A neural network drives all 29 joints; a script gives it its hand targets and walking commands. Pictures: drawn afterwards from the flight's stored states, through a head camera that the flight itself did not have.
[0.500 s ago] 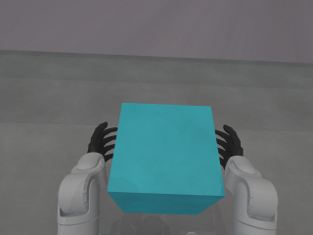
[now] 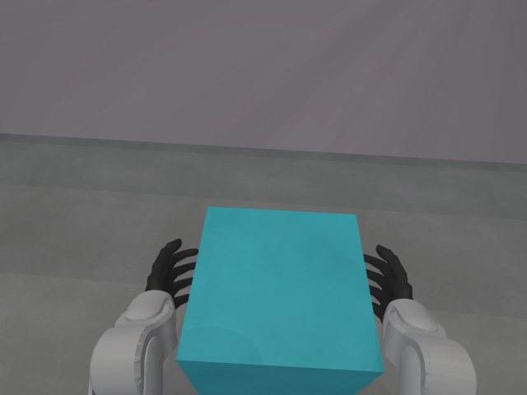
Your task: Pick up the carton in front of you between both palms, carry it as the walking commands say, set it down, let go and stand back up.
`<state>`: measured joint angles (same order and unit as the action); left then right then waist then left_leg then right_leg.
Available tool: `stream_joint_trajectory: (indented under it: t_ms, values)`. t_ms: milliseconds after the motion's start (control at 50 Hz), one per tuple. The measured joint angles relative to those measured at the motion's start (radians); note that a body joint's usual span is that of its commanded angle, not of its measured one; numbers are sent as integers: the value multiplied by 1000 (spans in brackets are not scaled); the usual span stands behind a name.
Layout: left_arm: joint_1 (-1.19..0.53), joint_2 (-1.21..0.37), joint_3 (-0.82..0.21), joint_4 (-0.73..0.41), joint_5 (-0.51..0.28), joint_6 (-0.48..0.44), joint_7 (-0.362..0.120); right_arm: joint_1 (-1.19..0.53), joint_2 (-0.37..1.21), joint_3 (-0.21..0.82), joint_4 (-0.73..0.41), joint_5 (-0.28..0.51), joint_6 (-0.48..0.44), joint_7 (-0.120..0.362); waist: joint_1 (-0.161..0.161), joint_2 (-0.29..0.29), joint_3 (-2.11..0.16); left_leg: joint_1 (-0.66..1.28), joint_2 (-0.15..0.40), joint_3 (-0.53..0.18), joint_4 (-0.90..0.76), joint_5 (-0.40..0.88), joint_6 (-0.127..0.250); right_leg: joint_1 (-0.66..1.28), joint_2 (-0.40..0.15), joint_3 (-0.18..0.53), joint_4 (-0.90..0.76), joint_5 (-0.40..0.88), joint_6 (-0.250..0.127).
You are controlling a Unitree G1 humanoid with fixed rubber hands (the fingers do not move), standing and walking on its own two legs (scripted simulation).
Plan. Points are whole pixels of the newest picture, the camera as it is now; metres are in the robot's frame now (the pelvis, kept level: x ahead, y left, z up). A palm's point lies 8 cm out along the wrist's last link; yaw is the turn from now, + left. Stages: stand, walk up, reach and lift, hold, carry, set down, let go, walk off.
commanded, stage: carry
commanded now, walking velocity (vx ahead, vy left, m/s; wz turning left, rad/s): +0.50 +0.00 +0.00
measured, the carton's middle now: (275, 314) +0.25 +0.00 +0.02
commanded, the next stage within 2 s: none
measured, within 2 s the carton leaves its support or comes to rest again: neither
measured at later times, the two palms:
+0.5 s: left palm (194, 155) +0.54 +0.17 +0.09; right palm (343, 160) +0.53 -0.13 +0.10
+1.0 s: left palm (209, 131) +0.67 +0.16 +0.07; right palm (335, 132) +0.67 -0.13 +0.07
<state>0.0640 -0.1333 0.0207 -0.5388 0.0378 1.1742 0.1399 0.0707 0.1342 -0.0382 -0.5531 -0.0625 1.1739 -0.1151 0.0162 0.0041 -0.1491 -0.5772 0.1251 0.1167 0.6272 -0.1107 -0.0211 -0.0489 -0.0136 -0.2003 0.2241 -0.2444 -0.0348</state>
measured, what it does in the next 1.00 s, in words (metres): walks ahead: left foot, then right foot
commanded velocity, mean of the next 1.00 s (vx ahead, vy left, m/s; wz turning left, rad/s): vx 0.11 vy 0.00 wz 0.00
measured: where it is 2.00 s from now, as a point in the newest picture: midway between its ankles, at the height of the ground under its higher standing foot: (262, 383)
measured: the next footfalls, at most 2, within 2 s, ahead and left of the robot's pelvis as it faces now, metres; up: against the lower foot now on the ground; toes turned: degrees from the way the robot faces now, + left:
left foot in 0.14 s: +0.28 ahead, +0.13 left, +0.00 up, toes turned +10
right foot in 0.56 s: +0.48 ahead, -0.09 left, +0.00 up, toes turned +16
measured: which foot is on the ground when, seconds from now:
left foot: up 0.00-0.12, down 0.14-0.60, up 0.62-0.68, down 0.70-1.00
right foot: down 0.00-0.14, up 0.16-0.54, down 0.56-1.00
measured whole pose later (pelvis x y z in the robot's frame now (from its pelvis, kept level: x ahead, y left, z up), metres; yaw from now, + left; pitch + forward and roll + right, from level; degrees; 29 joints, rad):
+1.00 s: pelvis +0.43 +0.01 -0.02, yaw +0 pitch +4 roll -1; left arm 0.00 -0.13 0.04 -0.44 0.09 1.17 0.11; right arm -0.02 0.13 -0.06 -0.43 -0.10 1.17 -0.10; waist 0.00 0.02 -0.14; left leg -0.13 0.08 0.12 0.50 -0.43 -0.04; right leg -0.36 -0.05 -0.22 0.55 -0.26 -0.04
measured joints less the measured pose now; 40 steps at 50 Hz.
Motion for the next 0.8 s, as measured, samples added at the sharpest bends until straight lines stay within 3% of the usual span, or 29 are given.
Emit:
stream_joint_trajectory:
  t_ms: [100,140,180,220,280,340,440,560,600,640,680,740,800]
  values:
    - [-14,1,-3,-25,1,26,0,-14,-2,-8,-28,16,28,-12,-3,-7,-9,44,-26,59,-114,33,20,119,-14,12,11,-115,48]
    - [-24,3,3,-33,3,39,3,-32,-4,-9,-21,22,37,-15,-2,-20,-3,99,-50,93,-154,28,43,136,-38,22,103,-201,69]
    - [-37,5,26,-17,4,48,5,-58,-5,-1,30,24,28,-16,-16,-56,8,103,-71,115,-83,5,86,42,-90,45,380,-230,67]
    - [-46,5,38,3,6,58,7,-74,-6,-1,67,25,29,-17,-28,-47,27,131,-67,118,-77,-52,97,-125,-68,116,721,-206,53]
    - [-46,5,28,16,9,55,6,-55,-4,-9,65,26,23,-16,-38,-31,53,213,-69,116,-168,-55,83,-325,-54,134,918,-131,29]
    - [-40,4,11,15,16,33,1,-36,-3,-15,45,24,4,-12,-46,-18,70,298,-69,106,-259,-55,78,-438,-61,116,812,-77,31]
    - [-23,2,-3,-29,21,4,-8,-31,-3,-13,5,27,-18,-4,-38,-16,79,409,-65,93,-319,-99,54,-499,-61,80,493,37,45]
    - [-16,1,2,-85,16,23,-8,-37,-4,2,-38,23,4,-3,-19,-19,62,495,-64,84,-196,-270,3,-382,-38,-2,199,300,37]
    - [-34,3,-2,-50,18,23,-7,-59,-6,-14,-21,20,21,-2,-12,25,52,467,-32,58,-85,-327,-17,-362,-14,-20,227,179,-25]
    - [-57,5,1,-6,14,28,-6,-73,-7,-27,0,13,38,-4,-8,49,54,423,-32,13,-16,-378,-26,-351,-7,-30,244,118,-46]
    - [-61,4,8,15,9,33,-6,-74,-7,-25,14,6,47,-6,-7,48,59,403,-42,-3,-63,-378,-21,-332,-10,-31,229,120,-25]
    - [-45,4,14,15,4,31,-7,-68,-6,-16,19,1,50,-6,-6,46,62,426,-40,-6,-154,-230,-15,-303,-5,-29,221,92,-33]
    - [-41,3,16,9,2,25,-8,-65,-6,-10,14,-1,44,-6,-9,39,45,447,-39,-6,-167,-270,-17,-296,-6,-32,236,63,-28]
